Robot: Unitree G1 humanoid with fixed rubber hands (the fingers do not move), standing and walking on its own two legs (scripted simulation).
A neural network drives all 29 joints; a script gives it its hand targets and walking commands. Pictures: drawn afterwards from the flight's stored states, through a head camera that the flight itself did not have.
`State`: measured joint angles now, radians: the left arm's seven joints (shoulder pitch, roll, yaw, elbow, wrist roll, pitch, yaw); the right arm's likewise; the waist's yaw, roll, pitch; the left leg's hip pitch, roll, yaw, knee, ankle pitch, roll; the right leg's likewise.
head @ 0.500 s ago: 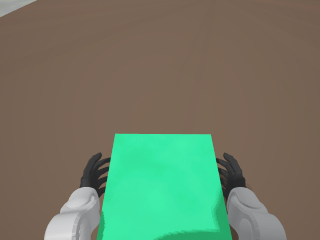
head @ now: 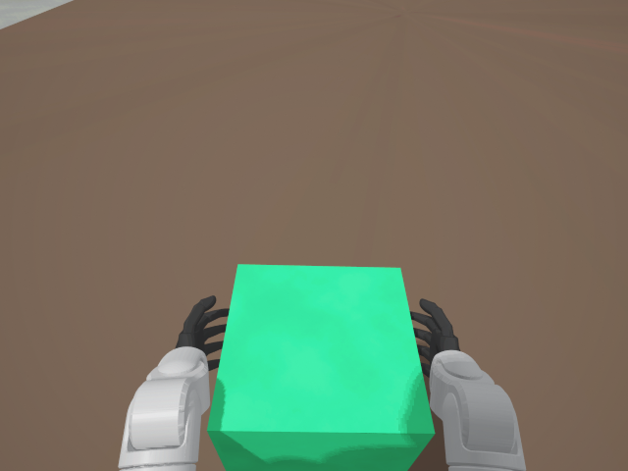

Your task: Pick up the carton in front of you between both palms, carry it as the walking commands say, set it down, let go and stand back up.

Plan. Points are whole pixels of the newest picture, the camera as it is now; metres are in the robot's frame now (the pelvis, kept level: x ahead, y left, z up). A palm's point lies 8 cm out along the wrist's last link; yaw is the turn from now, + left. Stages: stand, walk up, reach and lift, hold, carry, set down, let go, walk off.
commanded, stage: carry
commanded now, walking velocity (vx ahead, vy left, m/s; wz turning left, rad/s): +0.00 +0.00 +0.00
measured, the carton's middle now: (316, 384) +0.26 +0.00 -0.02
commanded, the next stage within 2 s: hold in 1.10 s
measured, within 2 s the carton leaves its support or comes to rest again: neither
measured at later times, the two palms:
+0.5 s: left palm (196, 352) +0.27 +0.15 +0.04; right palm (440, 355) +0.27 -0.15 +0.05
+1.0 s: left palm (196, 363) +0.26 +0.15 +0.04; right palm (445, 367) +0.26 -0.15 +0.04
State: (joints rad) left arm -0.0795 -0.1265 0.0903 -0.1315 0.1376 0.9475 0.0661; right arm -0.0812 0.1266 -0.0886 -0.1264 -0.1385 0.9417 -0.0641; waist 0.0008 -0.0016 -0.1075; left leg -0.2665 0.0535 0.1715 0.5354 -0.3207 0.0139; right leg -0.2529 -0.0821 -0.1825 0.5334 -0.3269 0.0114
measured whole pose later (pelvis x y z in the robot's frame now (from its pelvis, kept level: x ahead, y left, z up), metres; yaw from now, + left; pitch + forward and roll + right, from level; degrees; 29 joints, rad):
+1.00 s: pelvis -0.03 +0.00 +0.00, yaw +0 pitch +2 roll +0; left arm -0.22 -0.14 0.18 0.16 0.23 0.74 0.02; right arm -0.22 0.14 -0.18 0.16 -0.22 0.73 -0.02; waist 0.00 0.00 -0.09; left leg -0.28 0.06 0.17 0.50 -0.26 0.02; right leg -0.26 -0.07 -0.18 0.50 -0.27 0.00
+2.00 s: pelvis -0.08 -0.01 +0.00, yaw +0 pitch -9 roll +0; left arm -0.48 -0.19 0.45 0.48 0.39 0.64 -0.04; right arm -0.48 0.19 -0.46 0.49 -0.39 0.62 0.05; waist 0.01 -0.01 0.07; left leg -0.14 -0.02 0.00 0.52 -0.22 0.02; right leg -0.13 0.01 0.03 0.53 -0.24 -0.02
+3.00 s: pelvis -0.12 -0.01 -0.22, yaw -1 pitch +45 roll -1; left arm -0.95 -0.02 0.45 0.64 0.23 0.28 0.02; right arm -0.92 0.06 -0.49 0.60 -0.21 0.28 -0.05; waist -0.01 0.00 -0.15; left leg -1.88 -0.03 -0.02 1.56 -0.47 0.00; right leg -1.86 0.04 0.01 1.57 -0.49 0.01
